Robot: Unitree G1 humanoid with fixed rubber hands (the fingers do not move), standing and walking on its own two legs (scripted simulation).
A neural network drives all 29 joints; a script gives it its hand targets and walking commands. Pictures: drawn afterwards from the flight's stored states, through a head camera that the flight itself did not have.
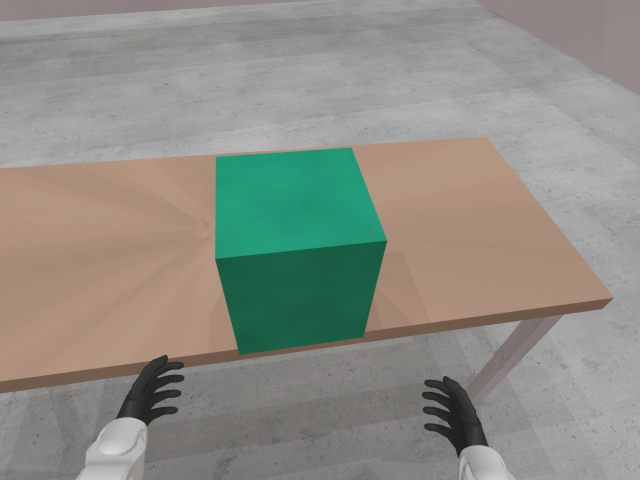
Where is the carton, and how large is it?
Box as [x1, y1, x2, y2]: [215, 148, 386, 354]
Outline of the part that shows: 351,148 216,157 215,259 240,354 360,337 363,335 386,243 386,238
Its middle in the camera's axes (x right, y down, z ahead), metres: -0.04 +0.02 +0.63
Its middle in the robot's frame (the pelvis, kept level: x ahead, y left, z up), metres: +0.45 +0.05 -0.01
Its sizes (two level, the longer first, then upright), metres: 0.210 0.200 0.250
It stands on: a table, 0.63 m high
